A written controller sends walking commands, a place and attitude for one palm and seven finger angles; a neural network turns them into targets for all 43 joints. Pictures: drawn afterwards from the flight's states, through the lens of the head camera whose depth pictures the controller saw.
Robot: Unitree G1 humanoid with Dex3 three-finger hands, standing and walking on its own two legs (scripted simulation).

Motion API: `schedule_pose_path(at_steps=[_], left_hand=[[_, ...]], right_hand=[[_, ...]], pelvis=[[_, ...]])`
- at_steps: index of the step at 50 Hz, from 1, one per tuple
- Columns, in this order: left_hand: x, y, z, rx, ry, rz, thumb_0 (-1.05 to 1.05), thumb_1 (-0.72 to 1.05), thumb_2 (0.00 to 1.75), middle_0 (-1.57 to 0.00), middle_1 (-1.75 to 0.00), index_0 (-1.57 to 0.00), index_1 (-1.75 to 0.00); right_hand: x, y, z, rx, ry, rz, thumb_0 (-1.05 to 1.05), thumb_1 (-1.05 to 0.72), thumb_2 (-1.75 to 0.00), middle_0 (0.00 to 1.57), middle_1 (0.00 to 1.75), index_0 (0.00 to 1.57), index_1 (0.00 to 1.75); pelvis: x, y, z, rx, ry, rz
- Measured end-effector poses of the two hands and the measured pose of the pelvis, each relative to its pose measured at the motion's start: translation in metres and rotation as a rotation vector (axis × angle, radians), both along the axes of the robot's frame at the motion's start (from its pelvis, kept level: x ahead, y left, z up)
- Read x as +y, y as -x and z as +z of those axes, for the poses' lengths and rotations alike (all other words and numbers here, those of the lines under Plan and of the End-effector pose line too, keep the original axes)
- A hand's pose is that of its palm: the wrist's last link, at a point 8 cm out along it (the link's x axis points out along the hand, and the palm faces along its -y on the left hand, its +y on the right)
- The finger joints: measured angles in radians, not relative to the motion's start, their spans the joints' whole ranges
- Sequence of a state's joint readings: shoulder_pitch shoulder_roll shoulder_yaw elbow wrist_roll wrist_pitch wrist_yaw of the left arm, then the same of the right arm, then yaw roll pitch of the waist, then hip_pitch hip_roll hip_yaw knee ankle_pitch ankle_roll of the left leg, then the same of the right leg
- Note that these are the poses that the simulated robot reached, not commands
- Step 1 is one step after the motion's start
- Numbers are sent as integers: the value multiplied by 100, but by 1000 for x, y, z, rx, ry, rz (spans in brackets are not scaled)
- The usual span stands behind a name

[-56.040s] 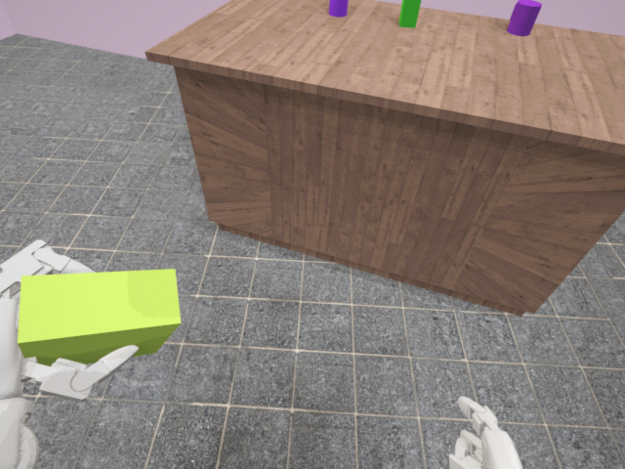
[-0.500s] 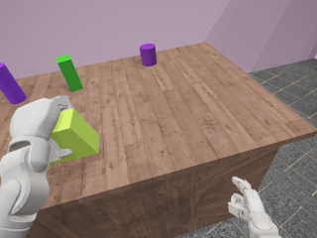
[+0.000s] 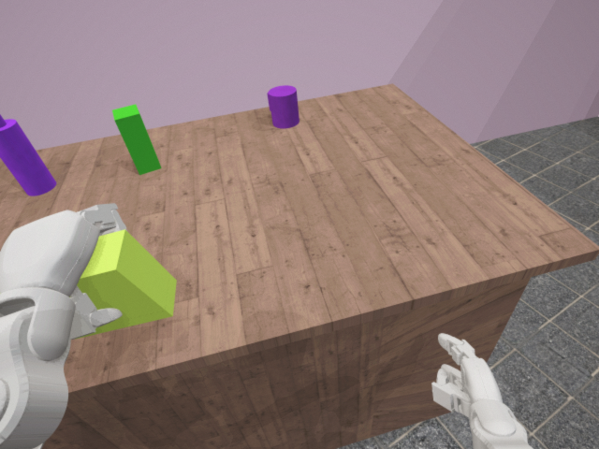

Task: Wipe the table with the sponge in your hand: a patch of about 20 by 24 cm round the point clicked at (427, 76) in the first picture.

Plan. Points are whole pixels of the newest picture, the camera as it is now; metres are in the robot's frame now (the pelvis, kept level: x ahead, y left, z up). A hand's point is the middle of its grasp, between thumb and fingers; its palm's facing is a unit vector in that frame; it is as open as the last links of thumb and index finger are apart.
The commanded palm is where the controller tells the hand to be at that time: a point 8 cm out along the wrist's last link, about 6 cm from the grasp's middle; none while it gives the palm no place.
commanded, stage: bring the sponge back beside the body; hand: left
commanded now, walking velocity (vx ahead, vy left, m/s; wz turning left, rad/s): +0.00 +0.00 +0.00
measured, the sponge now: (108, 295) +0.21 +0.28 +0.15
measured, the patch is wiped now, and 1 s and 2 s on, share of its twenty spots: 1.00 1.00 1.00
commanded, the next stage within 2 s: step back with the hand held close in 0.52 s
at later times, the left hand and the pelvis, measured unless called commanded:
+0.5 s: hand (72, 285) +0.19 +0.29 +0.20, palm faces +0.26 -0.14 -0.95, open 9.5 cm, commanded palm +0.13 +0.28 +0.27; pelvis -0.01 +0.00 +0.00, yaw +0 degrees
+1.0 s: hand (83, 242) +0.20 +0.24 +0.26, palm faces +0.45 -0.78 -0.43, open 9.6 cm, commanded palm +0.15 +0.30 +0.25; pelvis -0.01 +0.02 -0.01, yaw +1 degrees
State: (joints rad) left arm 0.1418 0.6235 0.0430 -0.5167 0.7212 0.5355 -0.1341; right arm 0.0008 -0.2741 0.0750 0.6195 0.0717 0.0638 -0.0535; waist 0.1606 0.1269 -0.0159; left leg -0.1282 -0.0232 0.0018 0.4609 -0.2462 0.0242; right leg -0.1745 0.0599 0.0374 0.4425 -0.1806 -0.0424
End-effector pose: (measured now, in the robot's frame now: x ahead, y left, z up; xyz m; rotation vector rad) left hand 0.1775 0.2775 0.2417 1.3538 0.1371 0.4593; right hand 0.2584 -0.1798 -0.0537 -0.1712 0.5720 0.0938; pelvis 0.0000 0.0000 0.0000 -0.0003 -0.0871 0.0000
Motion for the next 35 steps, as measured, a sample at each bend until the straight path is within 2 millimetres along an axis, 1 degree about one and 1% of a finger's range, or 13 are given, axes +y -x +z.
schedule_pose_path(at_steps=[7,15,22,31,33,35], left_hand=[[2,10,4,-17,-15,4,-2,-50,109,-76,-138,-82,-139],[4,22,2,-15,-6,7,-2,-50,109,-76,-138,-81,-139],[9,23,1,-21,-8,10,-2,-50,109,-77,-138,-82,-139],[5,24,5,-44,-7,-22,-2,-50,109,-77,-138,-82,-139],[7,24,4,-46,-15,-14,-2,-50,109,-77,-138,-82,-139],[13,18,-2,-148,284,-121,-2,-50,109,-77,-138,-82,-139]], right_hand=[[0,1,3,-15,-5,0,2,-90,-89,20,30,20,29],[1,2,4,-22,4,2,2,-90,-89,20,30,20,29],[4,5,7,-35,7,3,2,-90,-89,20,30,20,29],[7,9,9,-46,0,-3,2,-90,-89,20,30,20,30],[8,9,8,-41,1,-3,2,-90,-89,20,30,20,30],[8,15,10,-52,0,0,2,-90,-89,20,30,20,29]], pelvis=[[0,1,0,-5,1,-3],[2,5,-1,-12,3,1],[2,9,-1,-19,2,1],[6,10,0,-24,2,-5],[6,11,0,-23,2,-1],[6,13,0,-5,9,16]])
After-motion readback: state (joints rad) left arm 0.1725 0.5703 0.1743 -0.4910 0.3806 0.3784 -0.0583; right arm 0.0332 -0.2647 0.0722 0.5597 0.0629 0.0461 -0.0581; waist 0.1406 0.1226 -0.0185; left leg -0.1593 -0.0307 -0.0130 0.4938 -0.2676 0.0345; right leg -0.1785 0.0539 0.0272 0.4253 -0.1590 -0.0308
